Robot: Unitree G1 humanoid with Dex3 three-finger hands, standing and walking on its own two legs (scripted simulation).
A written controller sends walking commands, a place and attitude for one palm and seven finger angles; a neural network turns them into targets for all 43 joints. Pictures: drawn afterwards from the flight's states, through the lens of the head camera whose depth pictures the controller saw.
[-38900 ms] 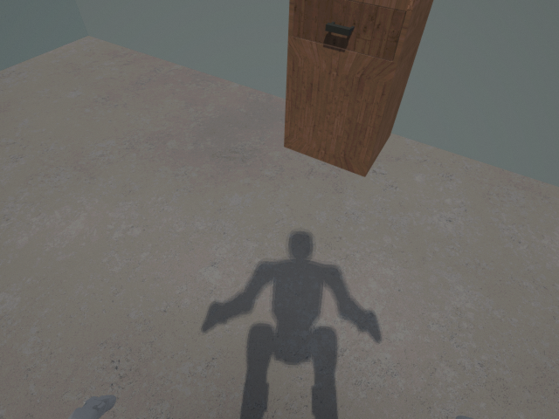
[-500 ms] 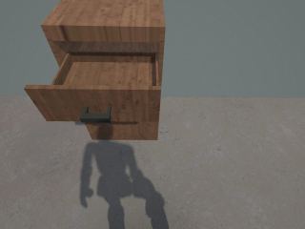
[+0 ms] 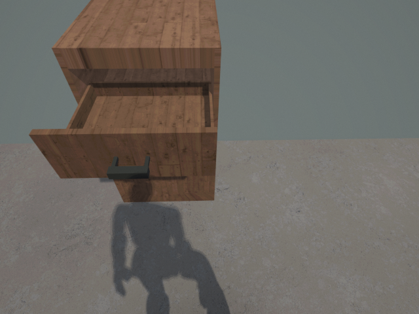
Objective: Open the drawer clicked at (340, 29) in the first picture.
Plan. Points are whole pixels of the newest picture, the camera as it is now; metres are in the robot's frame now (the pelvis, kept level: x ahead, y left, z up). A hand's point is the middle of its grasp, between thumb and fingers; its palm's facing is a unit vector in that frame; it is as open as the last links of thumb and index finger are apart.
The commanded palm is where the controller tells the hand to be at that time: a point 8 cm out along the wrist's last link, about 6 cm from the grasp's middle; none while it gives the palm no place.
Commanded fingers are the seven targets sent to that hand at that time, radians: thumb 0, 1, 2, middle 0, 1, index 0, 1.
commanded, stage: let the arm hang, fingers relaxed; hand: left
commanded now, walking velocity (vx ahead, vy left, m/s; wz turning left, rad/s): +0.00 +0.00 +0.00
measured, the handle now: (130, 166) +0.47 +0.24 -0.05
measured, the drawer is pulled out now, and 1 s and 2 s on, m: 0.30 0.30 0.30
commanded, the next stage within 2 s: look to check the result in 0.08 s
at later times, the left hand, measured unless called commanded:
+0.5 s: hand out of the picture +0.01 +0.16 -0.17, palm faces +0.07 -0.98 -0.19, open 7.3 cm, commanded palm none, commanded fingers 0.00 0.90 0.90 -0.20 -0.30 -0.20 -0.30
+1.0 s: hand out of the picture +0.02 +0.16 -0.17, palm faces +0.07 -0.98 -0.19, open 7.3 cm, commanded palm none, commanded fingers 0.00 0.90 0.90 -0.20 -0.30 -0.20 -0.30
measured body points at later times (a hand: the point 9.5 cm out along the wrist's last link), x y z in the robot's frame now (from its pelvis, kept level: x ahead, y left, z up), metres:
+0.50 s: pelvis +0.01 +0.00 +0.00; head +0.03 -0.01 +0.45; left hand +0.01 +0.22 -0.16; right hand -0.01 -0.20 -0.16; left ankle -0.04 +0.12 -0.74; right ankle +0.05 -0.12 -0.74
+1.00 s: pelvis +0.02 -0.01 +0.00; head +0.04 -0.01 +0.45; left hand +0.01 +0.21 -0.16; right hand -0.01 -0.21 -0.16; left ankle -0.04 +0.12 -0.74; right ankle +0.05 -0.12 -0.74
